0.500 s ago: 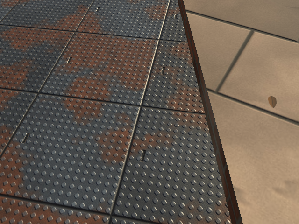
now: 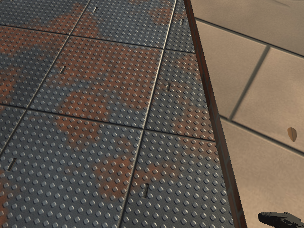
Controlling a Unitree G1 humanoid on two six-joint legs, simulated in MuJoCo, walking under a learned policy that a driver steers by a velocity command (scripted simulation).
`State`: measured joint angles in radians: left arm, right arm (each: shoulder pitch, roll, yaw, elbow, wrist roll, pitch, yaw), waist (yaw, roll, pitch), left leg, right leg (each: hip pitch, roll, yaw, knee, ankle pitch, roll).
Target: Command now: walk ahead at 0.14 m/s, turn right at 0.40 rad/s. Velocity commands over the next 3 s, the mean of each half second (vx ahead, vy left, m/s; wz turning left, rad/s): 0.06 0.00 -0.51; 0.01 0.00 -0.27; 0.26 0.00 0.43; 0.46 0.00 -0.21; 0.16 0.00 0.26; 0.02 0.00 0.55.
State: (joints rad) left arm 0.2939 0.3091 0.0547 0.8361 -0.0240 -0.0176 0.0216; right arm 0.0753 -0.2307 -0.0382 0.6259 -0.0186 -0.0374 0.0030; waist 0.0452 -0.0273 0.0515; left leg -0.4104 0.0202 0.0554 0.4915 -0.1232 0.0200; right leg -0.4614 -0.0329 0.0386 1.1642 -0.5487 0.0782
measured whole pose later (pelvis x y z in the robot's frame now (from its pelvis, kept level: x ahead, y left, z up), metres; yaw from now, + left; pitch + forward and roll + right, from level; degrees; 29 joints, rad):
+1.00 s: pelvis +0.06 +0.00 +0.01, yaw -23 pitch +1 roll +0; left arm 0.16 0.28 0.07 0.70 0.00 0.02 0.04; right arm 0.16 -0.24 -0.05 0.75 0.01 0.01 -0.01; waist -0.02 -0.02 0.03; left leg -0.27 -0.05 -0.11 0.50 -0.24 0.02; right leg -0.23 0.01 0.10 0.53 -0.34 0.09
